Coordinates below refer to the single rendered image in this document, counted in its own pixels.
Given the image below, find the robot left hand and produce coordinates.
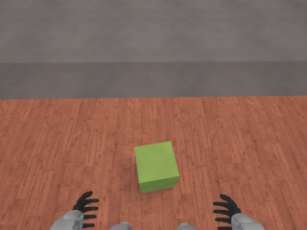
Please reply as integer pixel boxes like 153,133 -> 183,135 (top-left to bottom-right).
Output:
72,191 -> 99,229

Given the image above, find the left robot forearm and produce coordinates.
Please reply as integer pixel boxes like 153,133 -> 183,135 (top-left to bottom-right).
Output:
50,210 -> 84,230

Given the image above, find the robot right hand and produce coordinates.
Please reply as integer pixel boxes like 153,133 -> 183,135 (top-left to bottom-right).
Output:
213,194 -> 242,230

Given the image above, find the carton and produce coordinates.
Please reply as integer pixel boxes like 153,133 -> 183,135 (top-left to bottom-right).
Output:
134,141 -> 179,194

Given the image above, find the right robot forearm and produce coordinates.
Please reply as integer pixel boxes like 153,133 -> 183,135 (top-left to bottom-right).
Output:
231,213 -> 266,230

